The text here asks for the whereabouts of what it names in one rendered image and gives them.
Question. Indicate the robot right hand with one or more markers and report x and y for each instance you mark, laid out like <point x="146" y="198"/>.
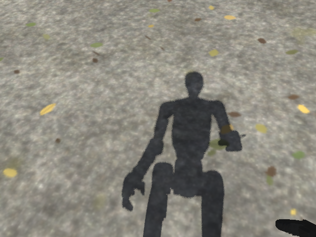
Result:
<point x="301" y="228"/>

